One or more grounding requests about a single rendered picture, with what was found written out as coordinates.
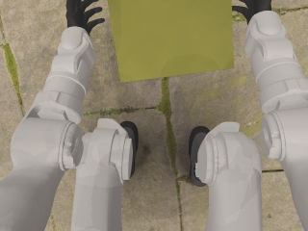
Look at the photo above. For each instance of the carton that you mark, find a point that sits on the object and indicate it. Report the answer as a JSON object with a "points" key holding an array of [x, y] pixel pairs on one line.
{"points": [[163, 38]]}

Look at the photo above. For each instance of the robot right forearm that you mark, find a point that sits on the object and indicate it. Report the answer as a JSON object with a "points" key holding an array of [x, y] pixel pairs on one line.
{"points": [[275, 67]]}

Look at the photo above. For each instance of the robot left thigh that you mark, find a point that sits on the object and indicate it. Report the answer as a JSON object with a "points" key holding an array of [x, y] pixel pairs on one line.
{"points": [[99, 182]]}

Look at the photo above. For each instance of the right robot hand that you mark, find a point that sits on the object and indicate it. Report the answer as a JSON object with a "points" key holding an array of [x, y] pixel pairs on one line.
{"points": [[252, 7]]}

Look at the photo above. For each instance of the robot right upper arm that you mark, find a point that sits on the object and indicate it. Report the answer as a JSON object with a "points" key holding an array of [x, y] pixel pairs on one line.
{"points": [[284, 137]]}

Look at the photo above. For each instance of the robot left upper arm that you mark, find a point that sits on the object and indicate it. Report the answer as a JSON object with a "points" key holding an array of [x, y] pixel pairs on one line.
{"points": [[43, 150]]}

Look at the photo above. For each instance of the robot thigh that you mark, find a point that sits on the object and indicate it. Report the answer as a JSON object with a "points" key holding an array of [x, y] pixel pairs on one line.
{"points": [[99, 182], [235, 187]]}

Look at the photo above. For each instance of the robot left forearm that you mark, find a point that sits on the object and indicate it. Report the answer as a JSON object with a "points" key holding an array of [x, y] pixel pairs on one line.
{"points": [[67, 82]]}

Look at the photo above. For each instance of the robot right thigh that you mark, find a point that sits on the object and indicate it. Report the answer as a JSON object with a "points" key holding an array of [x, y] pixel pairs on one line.
{"points": [[235, 187]]}

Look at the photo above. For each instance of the left robot hand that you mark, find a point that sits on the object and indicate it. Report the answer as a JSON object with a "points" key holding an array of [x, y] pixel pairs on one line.
{"points": [[77, 17]]}

